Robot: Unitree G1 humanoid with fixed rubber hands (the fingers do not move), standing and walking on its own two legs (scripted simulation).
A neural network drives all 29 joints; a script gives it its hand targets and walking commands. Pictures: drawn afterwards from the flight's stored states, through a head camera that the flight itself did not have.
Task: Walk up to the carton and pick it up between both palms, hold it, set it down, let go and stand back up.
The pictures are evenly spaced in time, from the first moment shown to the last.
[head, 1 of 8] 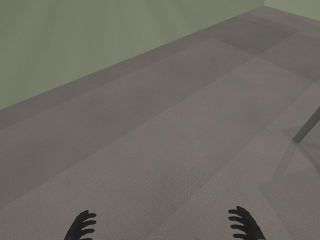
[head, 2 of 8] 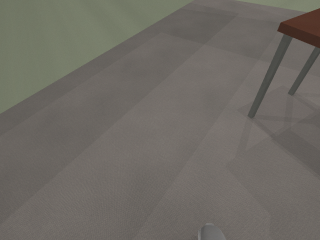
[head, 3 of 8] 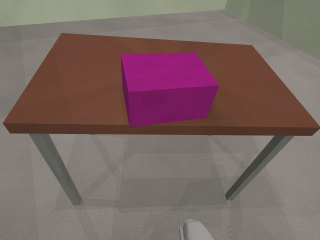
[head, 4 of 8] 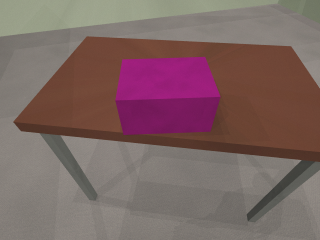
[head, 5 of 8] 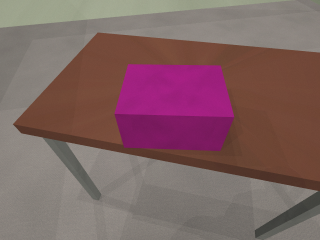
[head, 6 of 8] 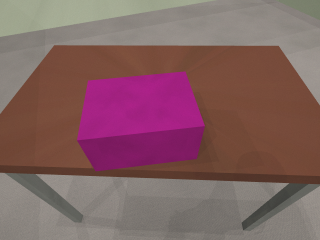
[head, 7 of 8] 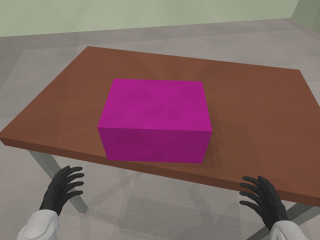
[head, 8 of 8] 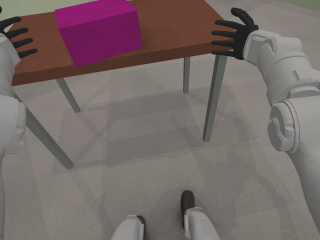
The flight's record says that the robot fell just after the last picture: yes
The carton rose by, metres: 0.01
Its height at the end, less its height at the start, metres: +0.00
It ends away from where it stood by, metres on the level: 0.01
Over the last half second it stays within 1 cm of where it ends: yes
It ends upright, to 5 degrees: yes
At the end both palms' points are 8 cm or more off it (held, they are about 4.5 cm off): yes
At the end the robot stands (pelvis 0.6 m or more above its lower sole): yes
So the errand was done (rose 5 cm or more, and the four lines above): no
